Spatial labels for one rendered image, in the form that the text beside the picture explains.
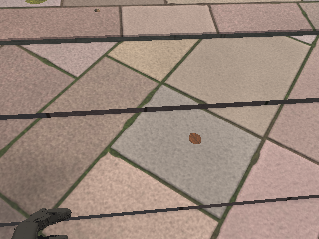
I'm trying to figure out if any robot left hand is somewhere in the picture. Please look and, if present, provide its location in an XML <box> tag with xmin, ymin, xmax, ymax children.
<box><xmin>11</xmin><ymin>208</ymin><xmax>72</xmax><ymax>239</ymax></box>

